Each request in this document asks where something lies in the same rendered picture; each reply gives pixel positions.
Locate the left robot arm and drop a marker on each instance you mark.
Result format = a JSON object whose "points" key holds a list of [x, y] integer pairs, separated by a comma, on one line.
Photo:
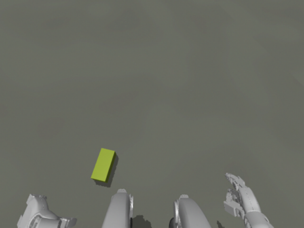
{"points": [[44, 219]]}

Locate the right robot arm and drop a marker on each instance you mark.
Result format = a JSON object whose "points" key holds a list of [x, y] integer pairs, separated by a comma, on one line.
{"points": [[255, 219]]}

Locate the right robot hand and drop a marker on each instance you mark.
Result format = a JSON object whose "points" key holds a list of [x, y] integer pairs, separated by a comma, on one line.
{"points": [[245, 200]]}

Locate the left robot hand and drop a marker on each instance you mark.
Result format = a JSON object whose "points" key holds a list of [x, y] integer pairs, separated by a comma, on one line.
{"points": [[36, 203]]}

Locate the carton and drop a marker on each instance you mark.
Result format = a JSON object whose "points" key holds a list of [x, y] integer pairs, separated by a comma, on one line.
{"points": [[103, 165]]}

